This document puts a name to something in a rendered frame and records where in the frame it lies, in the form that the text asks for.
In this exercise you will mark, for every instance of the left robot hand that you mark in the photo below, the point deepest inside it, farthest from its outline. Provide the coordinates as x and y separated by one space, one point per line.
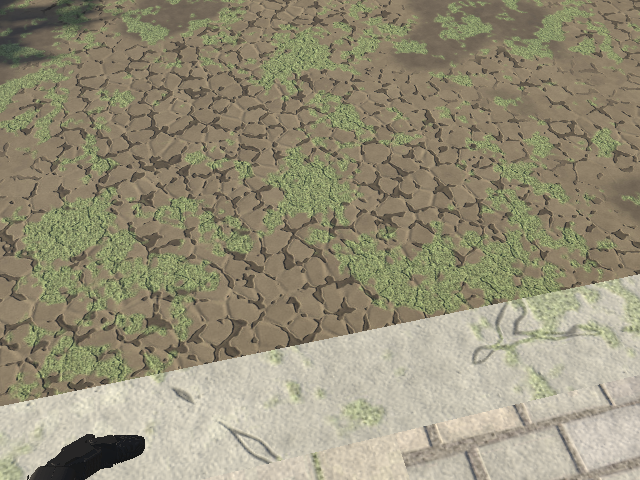
87 455

